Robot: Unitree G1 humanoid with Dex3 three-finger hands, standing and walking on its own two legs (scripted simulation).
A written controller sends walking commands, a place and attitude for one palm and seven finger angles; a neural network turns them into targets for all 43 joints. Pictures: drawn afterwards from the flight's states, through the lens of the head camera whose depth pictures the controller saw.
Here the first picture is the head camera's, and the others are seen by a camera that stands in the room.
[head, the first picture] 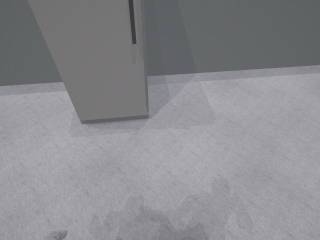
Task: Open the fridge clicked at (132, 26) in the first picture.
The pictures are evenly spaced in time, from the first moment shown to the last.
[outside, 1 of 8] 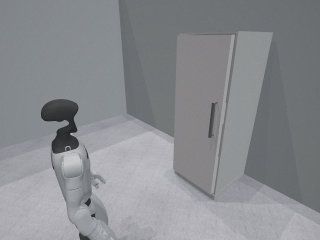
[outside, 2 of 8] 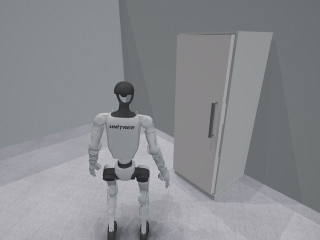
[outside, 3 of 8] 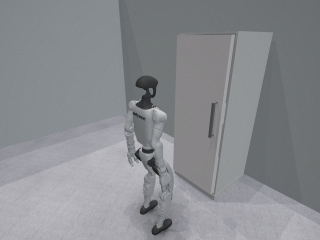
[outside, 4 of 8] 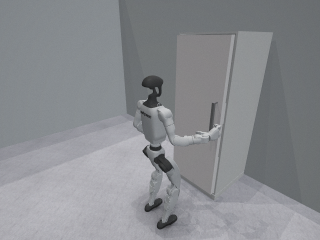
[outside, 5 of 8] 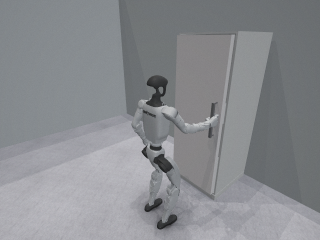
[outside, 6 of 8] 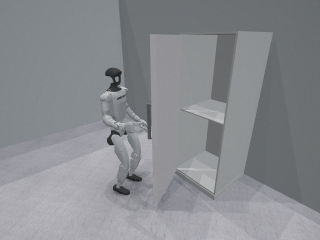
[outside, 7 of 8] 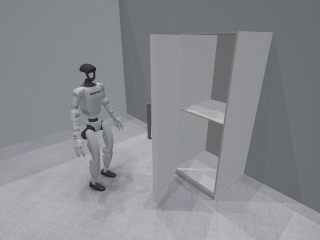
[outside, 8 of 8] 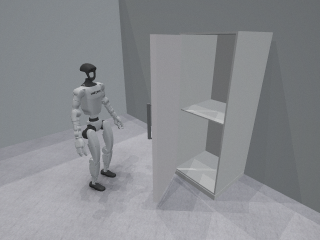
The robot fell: no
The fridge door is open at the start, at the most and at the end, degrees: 0 69 65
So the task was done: yes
